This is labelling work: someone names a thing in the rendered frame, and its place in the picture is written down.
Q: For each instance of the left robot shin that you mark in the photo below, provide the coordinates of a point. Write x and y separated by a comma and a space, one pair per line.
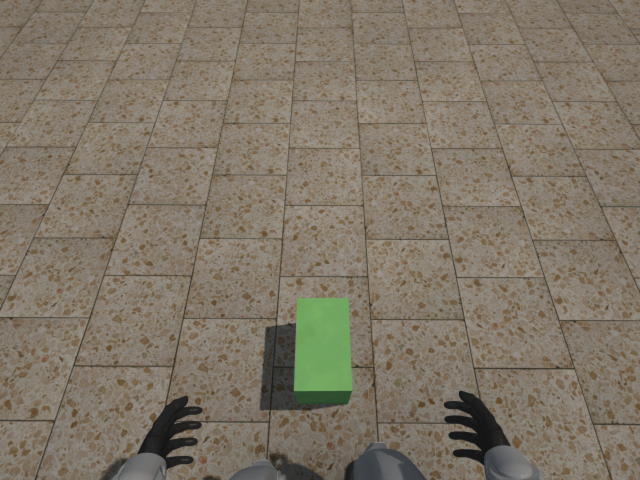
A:
262, 463

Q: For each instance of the robot shin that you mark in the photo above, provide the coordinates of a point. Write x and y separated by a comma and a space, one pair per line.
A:
262, 463
375, 445

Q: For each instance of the robot left hand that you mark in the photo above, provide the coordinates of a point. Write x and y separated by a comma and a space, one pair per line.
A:
158, 441

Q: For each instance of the robot left forearm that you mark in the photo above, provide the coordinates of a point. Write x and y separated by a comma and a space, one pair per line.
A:
143, 466

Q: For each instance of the robot right forearm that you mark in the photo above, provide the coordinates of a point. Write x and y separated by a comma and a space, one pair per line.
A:
508, 463

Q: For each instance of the carton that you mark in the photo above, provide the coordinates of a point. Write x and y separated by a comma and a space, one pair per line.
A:
322, 351

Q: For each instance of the right robot shin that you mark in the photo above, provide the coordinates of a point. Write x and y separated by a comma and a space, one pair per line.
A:
375, 445

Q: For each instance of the robot right hand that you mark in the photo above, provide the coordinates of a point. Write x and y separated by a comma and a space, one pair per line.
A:
488, 433

